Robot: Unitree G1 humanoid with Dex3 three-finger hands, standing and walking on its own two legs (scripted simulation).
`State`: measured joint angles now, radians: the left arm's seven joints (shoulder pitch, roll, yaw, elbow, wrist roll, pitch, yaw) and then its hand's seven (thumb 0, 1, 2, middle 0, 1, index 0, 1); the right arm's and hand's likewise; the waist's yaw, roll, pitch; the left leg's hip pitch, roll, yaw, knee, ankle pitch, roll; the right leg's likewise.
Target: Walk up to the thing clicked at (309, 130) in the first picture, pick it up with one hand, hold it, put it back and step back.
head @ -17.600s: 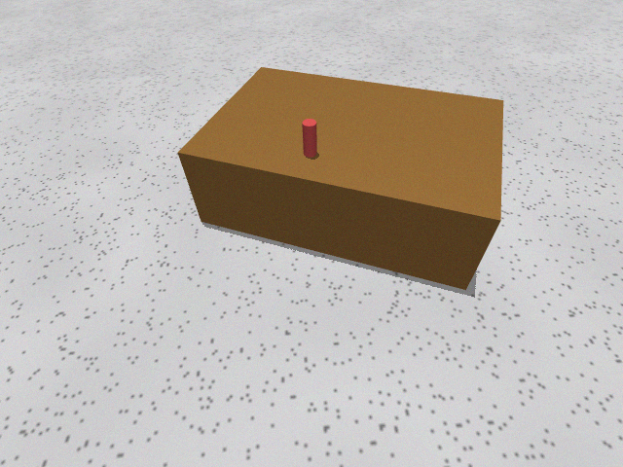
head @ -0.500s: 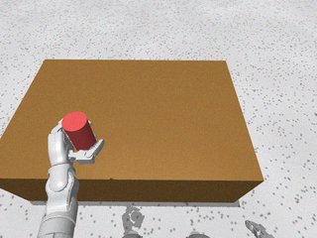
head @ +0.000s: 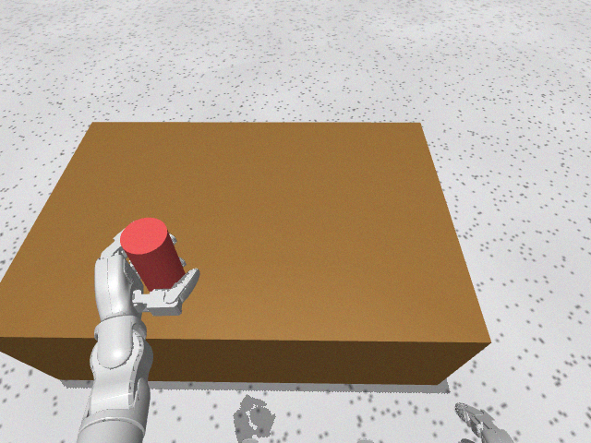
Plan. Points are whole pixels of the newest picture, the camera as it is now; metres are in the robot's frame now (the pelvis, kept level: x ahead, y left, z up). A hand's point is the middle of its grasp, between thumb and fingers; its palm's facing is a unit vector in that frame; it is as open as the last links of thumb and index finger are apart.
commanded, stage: hold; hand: left
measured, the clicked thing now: (159, 265) +0.34 +0.19 +0.07
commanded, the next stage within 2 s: none
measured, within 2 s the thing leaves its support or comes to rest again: neither
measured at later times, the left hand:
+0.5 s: hand (163, 268) +0.34 +0.19 +0.06, palm faces +0.26 -0.96 -0.01, open 8.2 cm
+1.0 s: hand (164, 262) +0.35 +0.19 +0.06, palm faces +0.26 -0.97 -0.01, open 8.2 cm
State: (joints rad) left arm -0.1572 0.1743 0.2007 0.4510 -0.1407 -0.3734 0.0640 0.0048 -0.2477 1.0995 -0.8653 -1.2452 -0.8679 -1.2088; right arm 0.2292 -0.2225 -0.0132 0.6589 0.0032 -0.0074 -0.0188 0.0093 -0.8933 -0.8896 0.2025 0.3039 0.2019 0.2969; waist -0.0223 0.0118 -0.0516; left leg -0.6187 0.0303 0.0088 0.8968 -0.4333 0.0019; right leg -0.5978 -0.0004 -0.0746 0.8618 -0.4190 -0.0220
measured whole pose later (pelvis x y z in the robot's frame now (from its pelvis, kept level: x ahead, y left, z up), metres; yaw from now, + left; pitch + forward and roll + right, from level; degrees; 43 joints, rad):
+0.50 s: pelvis +0.00 +0.00 +0.01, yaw +0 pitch +8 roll -1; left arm -0.16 0.17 0.19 0.44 -0.14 -0.34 0.08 0.00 -0.24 1.10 -0.86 -1.26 -0.86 -1.22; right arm 0.23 -0.22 -0.01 0.67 0.00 -0.02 -0.03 0.01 -0.89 -0.89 0.20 0.30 0.20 0.30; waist -0.02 0.01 -0.05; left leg -0.58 0.03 0.01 0.86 -0.42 0.00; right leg -0.56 0.00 -0.07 0.83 -0.40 -0.02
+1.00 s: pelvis +0.00 +0.00 +0.01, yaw +0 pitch +7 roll -1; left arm -0.17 0.16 0.18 0.44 -0.13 -0.34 0.08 0.00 -0.24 1.10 -0.85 -1.26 -0.85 -1.23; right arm 0.23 -0.22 -0.01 0.67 0.00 -0.03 -0.03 0.01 -0.89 -0.89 0.20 0.30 0.20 0.30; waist -0.02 0.01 -0.05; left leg -0.56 0.03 0.01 0.85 -0.41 0.01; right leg -0.54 0.00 -0.07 0.81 -0.40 -0.02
